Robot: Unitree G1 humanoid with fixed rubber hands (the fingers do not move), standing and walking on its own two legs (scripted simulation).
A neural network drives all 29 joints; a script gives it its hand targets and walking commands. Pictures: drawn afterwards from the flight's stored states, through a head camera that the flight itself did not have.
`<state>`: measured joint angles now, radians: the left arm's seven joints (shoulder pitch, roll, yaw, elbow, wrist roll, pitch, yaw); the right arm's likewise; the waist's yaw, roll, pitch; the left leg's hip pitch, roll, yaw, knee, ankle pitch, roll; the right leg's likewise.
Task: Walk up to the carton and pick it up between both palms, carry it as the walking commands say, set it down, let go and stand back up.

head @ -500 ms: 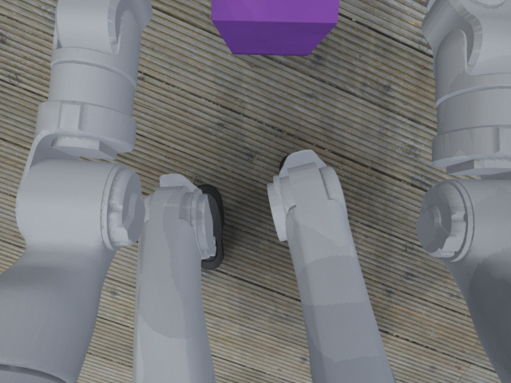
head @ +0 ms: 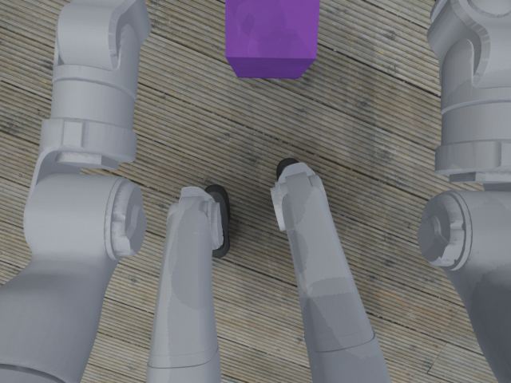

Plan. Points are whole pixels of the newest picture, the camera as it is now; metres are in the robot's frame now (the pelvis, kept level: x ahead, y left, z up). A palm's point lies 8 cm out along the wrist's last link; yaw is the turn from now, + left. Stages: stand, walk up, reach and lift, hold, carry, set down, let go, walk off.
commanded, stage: set down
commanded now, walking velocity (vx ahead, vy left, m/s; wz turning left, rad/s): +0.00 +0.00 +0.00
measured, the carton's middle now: (270, 17) +0.59 -0.11 -0.45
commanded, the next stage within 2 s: let go in 0.32 s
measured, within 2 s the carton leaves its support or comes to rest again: neither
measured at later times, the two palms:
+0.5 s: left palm out of the picture +0.57 +0.06 +0.00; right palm out of the picture +0.50 -0.27 +0.00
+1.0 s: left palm out of the picture +0.43 +0.17 +0.08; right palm out of the picture +0.36 -0.25 +0.09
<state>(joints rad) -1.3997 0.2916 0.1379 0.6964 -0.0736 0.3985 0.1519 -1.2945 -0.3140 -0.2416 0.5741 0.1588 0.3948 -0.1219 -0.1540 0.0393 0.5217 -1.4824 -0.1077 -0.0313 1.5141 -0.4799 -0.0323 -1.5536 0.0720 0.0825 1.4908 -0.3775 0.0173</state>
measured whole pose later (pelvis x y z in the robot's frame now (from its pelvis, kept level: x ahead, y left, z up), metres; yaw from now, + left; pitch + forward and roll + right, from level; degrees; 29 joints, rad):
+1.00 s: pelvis +0.12 +0.00 +0.17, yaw -1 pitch +23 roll +0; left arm -0.21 0.10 0.12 0.57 0.08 0.05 0.06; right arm -0.10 -0.20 -0.11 0.50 -0.01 0.04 0.09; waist -0.07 0.01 -0.07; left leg -0.74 -0.05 -0.10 0.64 -0.30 -0.01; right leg -0.80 0.06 0.07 0.62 -0.22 -0.01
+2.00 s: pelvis +0.16 -0.03 +0.19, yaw +1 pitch -1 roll -1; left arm 0.23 0.29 0.05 0.76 0.05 0.01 0.01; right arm 0.28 -0.33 -0.08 0.65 -0.03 0.05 -0.01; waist -0.01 0.07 -0.05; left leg -0.17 0.00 -0.16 0.56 -0.38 -0.04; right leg -0.21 0.10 0.01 0.53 -0.31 -0.06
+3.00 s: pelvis +0.11 +0.01 +0.20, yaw +0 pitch -4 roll +0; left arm 0.20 0.33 0.02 1.03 0.02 -0.01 -0.01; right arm 0.26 -0.36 0.01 0.94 -0.02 -0.01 -0.02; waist 0.01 0.03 0.00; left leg -0.11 -0.06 -0.12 0.44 -0.25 0.01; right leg -0.16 0.03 0.06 0.43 -0.20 0.00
